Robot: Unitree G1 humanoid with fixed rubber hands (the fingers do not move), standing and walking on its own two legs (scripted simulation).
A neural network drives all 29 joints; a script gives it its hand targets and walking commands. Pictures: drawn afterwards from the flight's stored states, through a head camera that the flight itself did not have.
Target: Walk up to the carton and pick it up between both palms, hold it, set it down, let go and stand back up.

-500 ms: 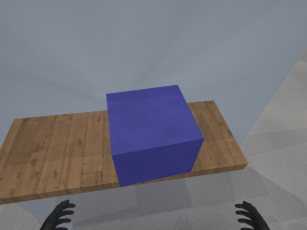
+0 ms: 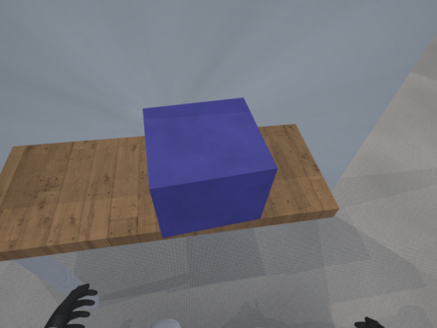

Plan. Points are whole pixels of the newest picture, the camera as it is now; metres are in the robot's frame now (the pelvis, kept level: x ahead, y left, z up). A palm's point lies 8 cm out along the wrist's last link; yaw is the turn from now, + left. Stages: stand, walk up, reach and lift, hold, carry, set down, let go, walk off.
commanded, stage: walk up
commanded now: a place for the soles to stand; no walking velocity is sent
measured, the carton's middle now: (204, 166) +0.44 +0.05 +0.01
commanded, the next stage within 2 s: none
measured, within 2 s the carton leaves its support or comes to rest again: neither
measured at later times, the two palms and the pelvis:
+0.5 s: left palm out of the picture +0.07 +0.27 -0.09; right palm out of the picture +0.00 -0.31 -0.07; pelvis -0.08 -0.01 +0.00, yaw +0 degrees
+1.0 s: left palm out of the picture +0.02 +0.31 -0.09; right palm out of the picture -0.01 -0.29 -0.06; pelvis -0.08 +0.02 +0.00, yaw +3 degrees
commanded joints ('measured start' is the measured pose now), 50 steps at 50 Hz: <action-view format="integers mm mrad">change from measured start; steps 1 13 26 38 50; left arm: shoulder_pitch -40 -53 79 32 42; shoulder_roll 236 196 287 261 230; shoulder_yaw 142 114 161 149 117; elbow -82 -90 -47 -107 -82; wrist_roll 36 23 41 32 28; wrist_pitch -18 19 -40 -48 4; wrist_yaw -6 -2 2 -10 -8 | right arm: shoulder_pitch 43 73 -14 87 147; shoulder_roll -230 -320 -265 -276 -321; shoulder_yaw -107 -128 -112 -117 -122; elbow -36 -18 -26 31 1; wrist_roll -19 -26 -31 -26 -18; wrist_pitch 4 -42 5 -2 -62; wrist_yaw -21 -41 -35 17 -31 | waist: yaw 1 -6 67 40 4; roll -103 135 -7 -179 123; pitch -18 -102 9 51 -104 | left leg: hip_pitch -93 109 -363 -204 205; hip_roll -63 261 -74 2 237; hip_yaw -21 -532 -128 -25 -568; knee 289 -299 296 136 -330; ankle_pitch -261 554 -209 -63 370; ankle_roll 68 205 51 2 156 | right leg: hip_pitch -67 -162 142 19 -259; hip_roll -313 -13 -363 -252 -43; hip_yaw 308 78 502 236 95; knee -342 218 -499 -476 209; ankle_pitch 338 -201 -278 -282 -178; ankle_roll -248 -9 -169 -201 -14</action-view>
